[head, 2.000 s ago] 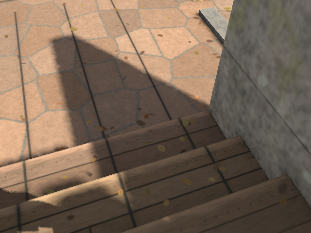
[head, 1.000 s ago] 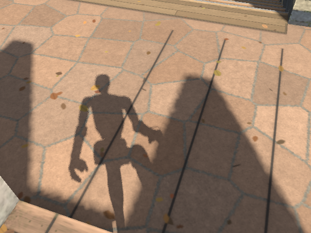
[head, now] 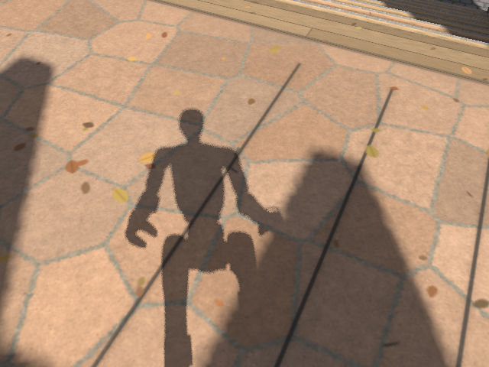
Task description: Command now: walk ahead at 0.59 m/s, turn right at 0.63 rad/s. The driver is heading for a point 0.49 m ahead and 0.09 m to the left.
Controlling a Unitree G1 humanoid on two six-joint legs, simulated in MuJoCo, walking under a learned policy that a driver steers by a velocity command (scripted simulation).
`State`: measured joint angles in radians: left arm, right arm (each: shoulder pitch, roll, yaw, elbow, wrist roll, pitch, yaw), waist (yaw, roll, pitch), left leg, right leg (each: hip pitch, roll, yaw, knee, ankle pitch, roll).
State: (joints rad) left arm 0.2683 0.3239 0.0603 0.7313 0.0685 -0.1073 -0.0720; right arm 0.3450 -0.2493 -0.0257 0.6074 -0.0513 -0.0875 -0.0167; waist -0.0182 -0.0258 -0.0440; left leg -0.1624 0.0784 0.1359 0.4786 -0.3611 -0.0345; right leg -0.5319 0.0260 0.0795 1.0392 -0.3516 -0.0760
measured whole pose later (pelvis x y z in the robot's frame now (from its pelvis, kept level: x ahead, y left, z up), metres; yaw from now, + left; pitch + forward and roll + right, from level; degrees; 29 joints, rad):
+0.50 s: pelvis +0.26 -0.13 -0.20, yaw +8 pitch -2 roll +0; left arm 0.44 0.21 0.03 1.06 0.04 -0.05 -0.02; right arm 0.23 -0.25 -0.06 0.85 -0.02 0.01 0.00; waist -0.05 0.03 0.01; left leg -0.93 0.01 0.02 1.83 -0.28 0.10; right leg -0.21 -0.06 -0.11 0.82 -0.57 0.02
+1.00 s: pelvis +0.58 -0.04 -0.15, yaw +29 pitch +2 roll -2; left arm 0.04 0.27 0.07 0.71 0.00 -0.10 0.01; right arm 0.23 -0.22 -0.04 0.84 0.02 -0.04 -0.04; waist -0.04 -0.03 0.08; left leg -0.11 -0.13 -0.01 0.34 -0.25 0.15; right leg -0.69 -0.07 0.05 0.74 0.02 0.05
